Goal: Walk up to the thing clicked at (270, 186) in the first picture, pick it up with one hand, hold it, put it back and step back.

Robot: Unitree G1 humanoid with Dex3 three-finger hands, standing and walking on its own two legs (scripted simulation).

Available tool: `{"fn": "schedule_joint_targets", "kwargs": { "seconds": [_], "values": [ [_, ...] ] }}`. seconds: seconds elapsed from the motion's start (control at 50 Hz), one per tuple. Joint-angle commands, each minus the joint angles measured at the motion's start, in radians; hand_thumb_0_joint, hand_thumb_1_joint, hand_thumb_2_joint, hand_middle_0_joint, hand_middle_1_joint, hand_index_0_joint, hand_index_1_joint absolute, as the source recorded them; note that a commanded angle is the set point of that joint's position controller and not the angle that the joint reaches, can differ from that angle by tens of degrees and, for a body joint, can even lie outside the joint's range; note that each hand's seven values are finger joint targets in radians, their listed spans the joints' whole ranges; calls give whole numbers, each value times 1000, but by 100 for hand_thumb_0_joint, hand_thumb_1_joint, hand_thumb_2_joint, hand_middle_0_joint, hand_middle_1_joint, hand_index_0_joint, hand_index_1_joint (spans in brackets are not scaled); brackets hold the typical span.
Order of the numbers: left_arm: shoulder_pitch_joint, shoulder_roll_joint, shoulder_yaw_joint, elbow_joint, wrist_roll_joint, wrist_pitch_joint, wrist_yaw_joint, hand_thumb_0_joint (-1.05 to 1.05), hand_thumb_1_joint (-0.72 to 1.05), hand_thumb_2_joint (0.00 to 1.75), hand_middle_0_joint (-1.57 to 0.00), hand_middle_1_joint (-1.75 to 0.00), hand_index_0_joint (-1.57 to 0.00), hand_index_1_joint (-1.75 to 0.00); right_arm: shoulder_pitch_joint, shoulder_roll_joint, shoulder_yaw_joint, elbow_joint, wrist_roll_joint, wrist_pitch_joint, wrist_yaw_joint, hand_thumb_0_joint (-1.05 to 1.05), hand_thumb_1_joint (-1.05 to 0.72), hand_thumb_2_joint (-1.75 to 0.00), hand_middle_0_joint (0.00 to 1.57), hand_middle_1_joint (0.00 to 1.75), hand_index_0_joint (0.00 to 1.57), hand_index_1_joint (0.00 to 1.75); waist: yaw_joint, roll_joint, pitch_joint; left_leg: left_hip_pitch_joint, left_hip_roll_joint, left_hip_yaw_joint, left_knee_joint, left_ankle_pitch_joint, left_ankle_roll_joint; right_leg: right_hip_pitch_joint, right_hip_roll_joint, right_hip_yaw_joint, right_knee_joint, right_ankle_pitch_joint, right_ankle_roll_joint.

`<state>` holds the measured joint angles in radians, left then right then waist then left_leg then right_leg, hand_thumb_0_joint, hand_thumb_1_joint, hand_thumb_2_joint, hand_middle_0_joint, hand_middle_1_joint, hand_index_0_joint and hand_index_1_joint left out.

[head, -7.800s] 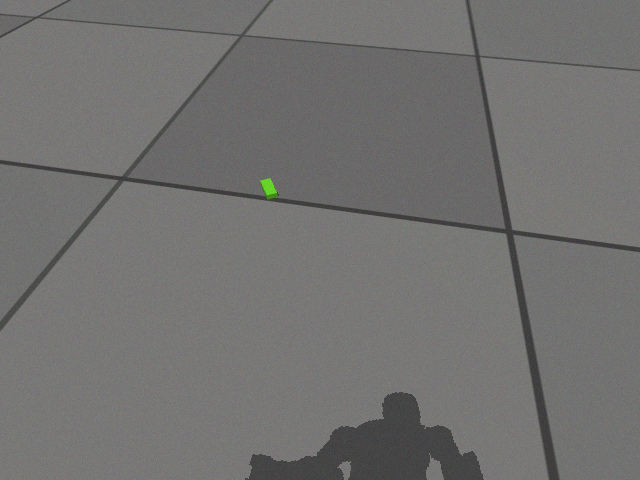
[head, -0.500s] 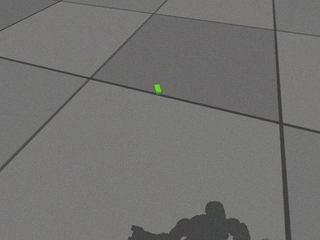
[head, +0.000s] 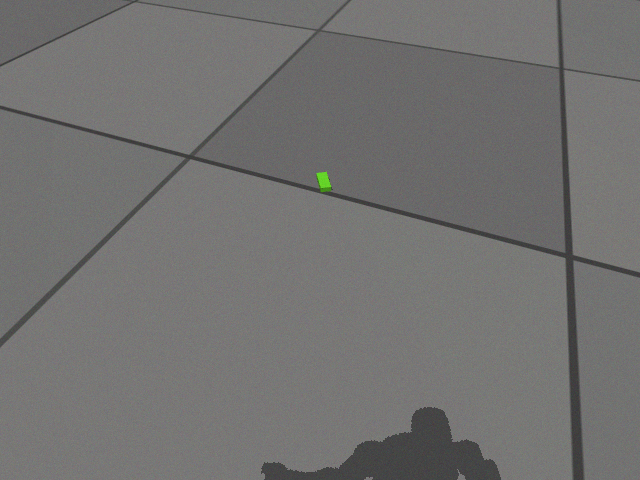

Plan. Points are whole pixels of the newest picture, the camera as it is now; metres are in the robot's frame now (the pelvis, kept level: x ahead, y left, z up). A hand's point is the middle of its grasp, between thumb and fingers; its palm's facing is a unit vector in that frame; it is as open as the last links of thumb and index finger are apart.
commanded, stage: stand
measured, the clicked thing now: (323, 181) +1.56 -0.03 -0.77
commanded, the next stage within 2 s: none
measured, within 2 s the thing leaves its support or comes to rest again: neither
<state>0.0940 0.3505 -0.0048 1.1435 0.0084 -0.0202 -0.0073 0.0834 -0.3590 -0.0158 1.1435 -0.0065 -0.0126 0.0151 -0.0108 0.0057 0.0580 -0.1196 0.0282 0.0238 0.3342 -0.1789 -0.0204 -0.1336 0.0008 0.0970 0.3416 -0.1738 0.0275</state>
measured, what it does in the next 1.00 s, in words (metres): stands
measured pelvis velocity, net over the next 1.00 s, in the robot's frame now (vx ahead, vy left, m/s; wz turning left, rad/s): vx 0.01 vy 0.01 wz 0.02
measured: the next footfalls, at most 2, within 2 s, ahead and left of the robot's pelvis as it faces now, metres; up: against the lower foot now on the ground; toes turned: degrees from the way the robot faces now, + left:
none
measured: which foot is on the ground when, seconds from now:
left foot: down 0.00-1.00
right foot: down 0.00-1.00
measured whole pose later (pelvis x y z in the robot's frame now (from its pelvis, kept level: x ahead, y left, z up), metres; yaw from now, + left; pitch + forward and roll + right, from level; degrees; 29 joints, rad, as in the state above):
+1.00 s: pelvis +0.01 +0.01 +0.00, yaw +1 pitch -2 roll +0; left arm 0.12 0.35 -0.01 1.13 0.01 -0.02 0.00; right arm 0.10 -0.36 -0.01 1.13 0.00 -0.01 0.01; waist -0.01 0.00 0.05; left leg -0.12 0.01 0.01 0.34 -0.19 -0.01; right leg -0.12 -0.02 0.08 0.32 -0.18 0.04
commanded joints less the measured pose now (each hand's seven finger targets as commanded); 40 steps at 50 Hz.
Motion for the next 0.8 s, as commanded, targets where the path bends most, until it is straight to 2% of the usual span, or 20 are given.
{"fn": "schedule_joint_targets", "kwargs": {
  "seconds": [0.0,0.04,0.1,0.16,0.24,0.28,0.32,0.38,0.46,0.5,0.56,0.64,0.74,0.78],
  "values": [
    [-46,216,45,-63,-1,-17,17,0,90,90,-20,-30,-20,-30,-36,-212,-36,-59,-2,-22,-16,0,-90,-90,20,30,20,30,1,0,-114,41,115,-87,-54,131,35,25,-105,51,-33,194,-38],
    [-25,209,41,-57,-1,-16,16,0,90,90,-20,-30,-20,-30,-49,-215,-37,-58,0,-21,-16,0,-90,-90,20,30,20,30,7,3,-91,54,109,-86,-53,79,37,-14,-104,55,-53,149,-37],
    [-38,220,44,-58,0,-15,17,0,90,90,-20,-30,-20,-30,-31,-204,-35,-56,-1,-17,-15,0,-90,-90,20,30,20,30,-2,-18,-67,24,109,-93,-65,35,38,-14,-103,56,-60,113,-39],
    [-25,219,46,-57,0,-16,16,0,90,90,-20,-30,-20,-30,-33,-206,-35,-60,-1,-18,-14,0,-90,-90,20,30,20,30,2,-13,-77,26,107,-94,-66,53,39,-1,-105,53,-55,133,-40],
    [-15,216,44,-58,-1,-16,15,0,90,90,-20,-30,-20,-30,-39,-210,-38,-60,-1,-16,-12,0,-90,-90,20,30,20,30,4,-14,-63,33,103,-100,-70,-2,40,-36,-101,52,-70,69,-40],
    [-20,218,47,-61,1,-15,16,0,90,90,-20,-30,-20,-30,-30,-208,-38,-61,-2,-15,-13,0,-90,-90,20,30,20,30,2,-17,-63,18,103,-98,-70,-2,42,-24,-104,54,-68,85,-42],
    [-6,213,44,-59,0,-14,15,0,90,90,-20,-30,-20,-30,-38,-210,-37,-62,-1,-15,-11,0,-90,-90,20,30,20,30,5,-6,-54,20,101,-103,-72,-22,40,-38,-100,50,-69,53,-40],
    [-7,217,46,-67,1,-16,16,0,90,90,-20,-30,-20,-30,-33,-211,-38,-67,-1,-19,-12,0,-90,-90,20,30,20,30,5,-8,-93,35,108,-102,-58,79,43,-2,-108,48,-50,139,-41],
    [-7,217,44,-69,-1,-16,16,0,90,90,-20,-30,-20,-30,-19,-210,-34,-64,0,-17,-14,0,-90,-90,20,30,20,30,3,-14,-87,33,108,-100,-49,97,43,2,-110,45,-51,146,-39],
    [-5,216,43,-67,-2,-13,17,0,90,90,-20,-30,-20,-30,-27,-210,-34,-65,1,-17,-15,0,-90,-90,20,30,20,30,5,-4,-74,23,104,-102,-56,73,40,-11,-107,44,-53,115,-38],
    [1,215,42,-68,0,-14,16,0,90,90,-20,-30,-20,-30,-27,-210,-35,-66,0,-15,-14,0,-90,-90,20,30,20,30,7,-13,-82,33,104,-99,-49,80,42,-7,-109,42,-54,131,-39],
    [-2,220,44,-68,-1,-11,16,0,90,90,-20,-30,-20,-30,-15,-210,-34,-63,-1,-14,-13,0,-90,-90,20,30,20,30,5,-13,-53,-5,102,-110,-75,10,42,-4,-106,41,-57,73,-40],
    [-8,220,44,-73,-1,-12,16,0,90,90,-20,-30,-20,-30,-15,-209,-34,-69,-1,-16,-14,0,-90,-90,20,30,20,30,4,-13,-67,9,102,-108,-62,61,43,1,-111,40,-53,96,-40],
    [2,210,40,-73,0,-11,15,0,90,90,-20,-30,-20,-30,-19,-214,-34,-67,0,-16,-14,0,-90,-90,20,30,20,30,9,4,-67,7,102,-110,-63,50,44,-2,-110,37,-57,101,-39]
  ]
}}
